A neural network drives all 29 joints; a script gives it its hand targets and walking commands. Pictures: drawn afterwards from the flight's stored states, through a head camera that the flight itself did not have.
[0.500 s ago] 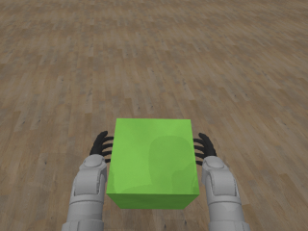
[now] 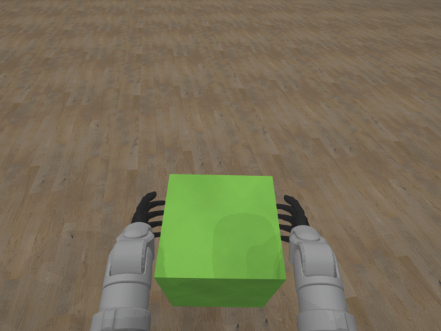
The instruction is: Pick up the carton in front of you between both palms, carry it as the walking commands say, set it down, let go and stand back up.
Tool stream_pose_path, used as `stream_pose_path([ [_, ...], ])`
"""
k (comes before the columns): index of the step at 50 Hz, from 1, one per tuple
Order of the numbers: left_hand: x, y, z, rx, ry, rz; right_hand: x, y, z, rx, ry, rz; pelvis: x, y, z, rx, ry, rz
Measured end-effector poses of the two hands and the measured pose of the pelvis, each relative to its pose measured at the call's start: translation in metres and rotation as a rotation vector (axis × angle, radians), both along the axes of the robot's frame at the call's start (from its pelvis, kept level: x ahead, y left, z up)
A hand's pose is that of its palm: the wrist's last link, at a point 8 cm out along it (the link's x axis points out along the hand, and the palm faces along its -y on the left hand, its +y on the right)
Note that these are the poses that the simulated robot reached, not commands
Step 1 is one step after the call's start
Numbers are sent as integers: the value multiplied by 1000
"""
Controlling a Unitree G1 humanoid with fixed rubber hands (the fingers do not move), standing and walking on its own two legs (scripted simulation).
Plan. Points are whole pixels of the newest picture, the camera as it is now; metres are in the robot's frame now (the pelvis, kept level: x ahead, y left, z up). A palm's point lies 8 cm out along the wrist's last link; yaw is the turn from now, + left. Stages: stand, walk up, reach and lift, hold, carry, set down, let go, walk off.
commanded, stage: carry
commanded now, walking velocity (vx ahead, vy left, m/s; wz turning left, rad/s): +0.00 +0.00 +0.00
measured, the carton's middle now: (219, 245) +0.32 +0.00 -0.05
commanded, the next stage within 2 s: hold in 1.00 s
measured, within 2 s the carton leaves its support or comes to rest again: neither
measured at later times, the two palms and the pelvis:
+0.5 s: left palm (142, 239) +0.28 +0.15 +0.04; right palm (303, 243) +0.28 -0.15 +0.04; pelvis -0.02 +0.00 +0.00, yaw +0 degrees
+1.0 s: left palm (147, 241) +0.28 +0.14 +0.04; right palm (309, 245) +0.27 -0.16 +0.04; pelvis -0.02 -0.01 +0.00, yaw +0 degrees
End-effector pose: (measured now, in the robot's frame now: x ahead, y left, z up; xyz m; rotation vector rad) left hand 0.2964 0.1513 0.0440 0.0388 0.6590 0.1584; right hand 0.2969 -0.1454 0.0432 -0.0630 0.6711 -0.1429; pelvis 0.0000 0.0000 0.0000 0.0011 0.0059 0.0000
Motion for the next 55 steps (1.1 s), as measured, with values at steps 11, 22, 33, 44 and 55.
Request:
stream_pose_path([
  [11, -12, -1, -1, 3, 4, -3, -14, -1, -1, 3, 4, -4, -13, 0, 0, -2, 4, -1],
  [22, -17, -4, -1, 5, 2, -4, -19, -4, -2, 3, 2, -4, -18, -3, -1, -1, 8, -1],
  [33, -19, -9, -1, 8, 2, -6, -21, -8, -3, 5, 2, -6, -20, -7, -2, 0, 11, -2],
  [44, -21, -13, -2, 9, 2, -6, -22, -13, -4, 5, 2, -6, -22, -11, -2, 2, 11, -2],
  [55, -25, -17, -3, 1, 2, -14, -28, -18, -4, 0, 3, 0, -24, -14, 3, 17, -41, -41],
])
